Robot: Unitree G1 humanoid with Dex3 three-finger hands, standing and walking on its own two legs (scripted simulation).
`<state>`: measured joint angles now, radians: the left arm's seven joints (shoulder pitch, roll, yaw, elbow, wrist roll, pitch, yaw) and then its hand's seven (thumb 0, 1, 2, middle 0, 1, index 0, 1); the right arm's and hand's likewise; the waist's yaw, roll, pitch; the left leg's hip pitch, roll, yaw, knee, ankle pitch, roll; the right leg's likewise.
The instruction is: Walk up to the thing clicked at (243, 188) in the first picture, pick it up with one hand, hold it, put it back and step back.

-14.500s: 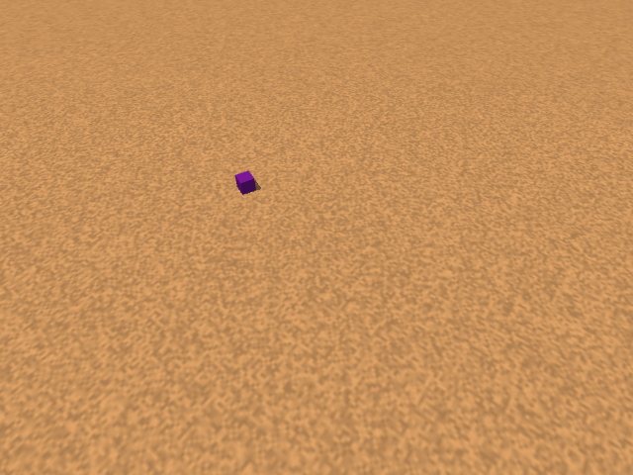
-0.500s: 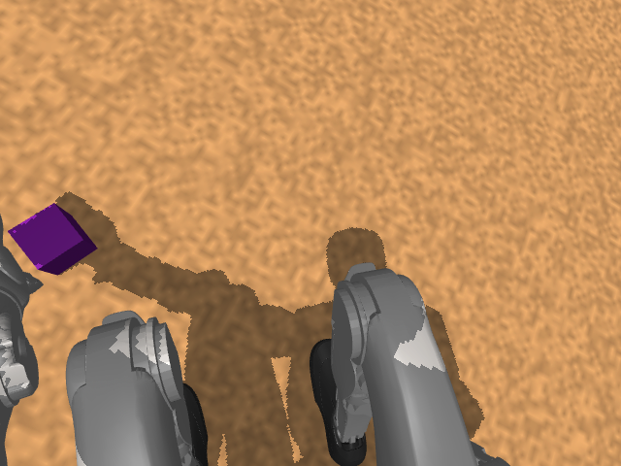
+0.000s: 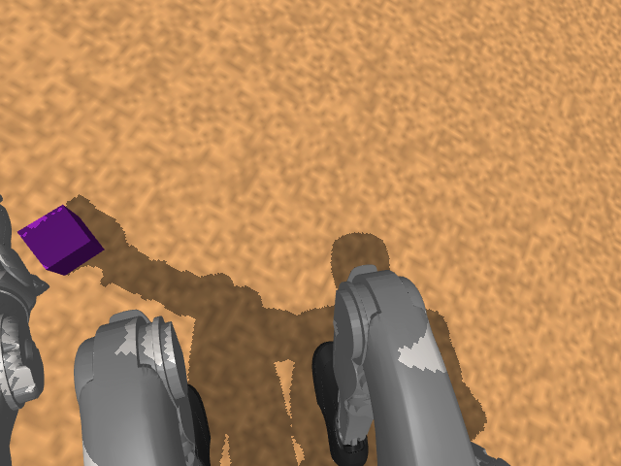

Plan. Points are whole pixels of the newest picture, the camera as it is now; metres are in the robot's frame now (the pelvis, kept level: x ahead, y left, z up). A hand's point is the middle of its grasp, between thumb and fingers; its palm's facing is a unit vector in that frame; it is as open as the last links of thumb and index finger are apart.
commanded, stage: rise first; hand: left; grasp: from above
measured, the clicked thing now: (63, 241) +0.45 +0.30 -0.29
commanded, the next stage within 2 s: approach in 0.16 s
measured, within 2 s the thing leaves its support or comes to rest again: neither
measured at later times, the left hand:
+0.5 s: hand (15, 247) +0.42 +0.32 -0.18, palm faces -0.34 -0.25 -0.90, open 14.2 cm
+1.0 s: hand (42, 254) +0.42 +0.30 -0.21, palm faces -0.45 -0.27 -0.85, open 14.3 cm
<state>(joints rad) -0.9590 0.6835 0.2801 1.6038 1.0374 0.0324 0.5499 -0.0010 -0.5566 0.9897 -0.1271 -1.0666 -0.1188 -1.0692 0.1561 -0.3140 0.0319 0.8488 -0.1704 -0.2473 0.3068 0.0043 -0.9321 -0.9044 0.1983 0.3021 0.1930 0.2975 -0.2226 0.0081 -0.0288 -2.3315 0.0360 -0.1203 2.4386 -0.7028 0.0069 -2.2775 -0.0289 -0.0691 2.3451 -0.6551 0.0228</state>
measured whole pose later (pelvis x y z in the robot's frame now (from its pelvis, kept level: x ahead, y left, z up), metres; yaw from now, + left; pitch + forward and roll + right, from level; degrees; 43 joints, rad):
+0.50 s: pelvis +0.00 +0.00 +0.00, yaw +0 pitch +33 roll -7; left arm -1.03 0.70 0.24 1.69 1.04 0.03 0.59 0.00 -0.59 1.03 -0.12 -1.04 -0.09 -1.06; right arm 0.15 -0.32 0.04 0.87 -0.20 -0.27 0.31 0.00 -0.92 -0.90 0.20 0.30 0.19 0.30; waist -0.24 0.00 -0.02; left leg -2.34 0.03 -0.12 2.44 -0.70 0.00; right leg -2.29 -0.03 -0.07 2.35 -0.65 0.02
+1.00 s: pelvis +0.00 +0.00 -0.01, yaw -1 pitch +32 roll -7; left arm -1.02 0.76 0.27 1.73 1.02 0.04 0.53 0.00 -0.59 1.03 -0.11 -1.04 -0.08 -1.06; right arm 0.23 -0.34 0.10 0.84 -0.20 -0.28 0.33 0.00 -0.91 -0.89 0.20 0.30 0.19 0.30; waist -0.31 0.01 0.08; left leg -2.34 0.04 -0.14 2.47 -0.69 0.00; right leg -2.29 -0.01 -0.08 2.36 -0.63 0.02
